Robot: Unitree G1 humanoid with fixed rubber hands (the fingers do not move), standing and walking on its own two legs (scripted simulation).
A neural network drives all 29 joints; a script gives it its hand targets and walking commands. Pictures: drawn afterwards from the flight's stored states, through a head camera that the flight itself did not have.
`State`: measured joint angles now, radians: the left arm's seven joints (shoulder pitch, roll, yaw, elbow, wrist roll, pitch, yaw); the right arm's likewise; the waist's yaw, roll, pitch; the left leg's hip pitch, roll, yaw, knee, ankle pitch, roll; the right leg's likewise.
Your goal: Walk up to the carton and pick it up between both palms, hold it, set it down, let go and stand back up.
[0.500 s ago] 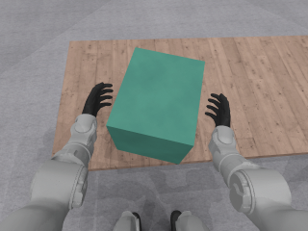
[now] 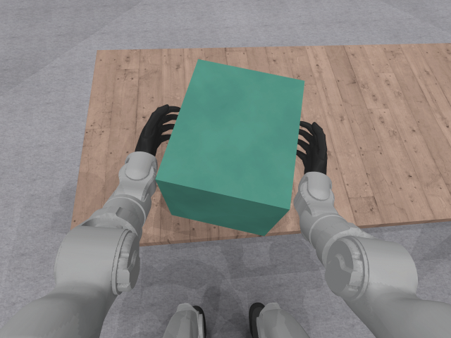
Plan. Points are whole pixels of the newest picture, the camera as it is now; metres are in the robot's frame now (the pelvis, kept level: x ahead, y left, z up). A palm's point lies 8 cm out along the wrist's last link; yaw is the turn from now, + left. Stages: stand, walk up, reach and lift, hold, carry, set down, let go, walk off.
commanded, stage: reach and lift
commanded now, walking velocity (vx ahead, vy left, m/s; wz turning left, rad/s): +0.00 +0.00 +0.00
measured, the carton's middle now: (233, 152) +0.46 -0.02 -0.05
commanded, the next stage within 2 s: none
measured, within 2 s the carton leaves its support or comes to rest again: leaves its support in 1.92 s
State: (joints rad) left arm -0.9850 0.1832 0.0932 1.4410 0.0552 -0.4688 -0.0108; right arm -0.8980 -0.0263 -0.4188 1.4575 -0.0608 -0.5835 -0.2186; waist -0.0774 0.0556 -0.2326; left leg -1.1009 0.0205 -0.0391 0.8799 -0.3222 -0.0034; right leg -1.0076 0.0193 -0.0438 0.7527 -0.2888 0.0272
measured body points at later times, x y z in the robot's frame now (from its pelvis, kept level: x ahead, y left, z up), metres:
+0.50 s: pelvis +0.01 +0.00 +0.00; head +0.15 +0.03 +0.43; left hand +0.47 +0.13 -0.01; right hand +0.41 -0.17 -0.02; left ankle +0.02 +0.09 -0.68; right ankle +0.02 -0.15 -0.68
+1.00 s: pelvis +0.01 +0.00 +0.00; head +0.16 +0.03 +0.43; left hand +0.47 +0.13 -0.01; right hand +0.41 -0.17 -0.02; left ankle +0.02 +0.09 -0.68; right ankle +0.02 -0.15 -0.68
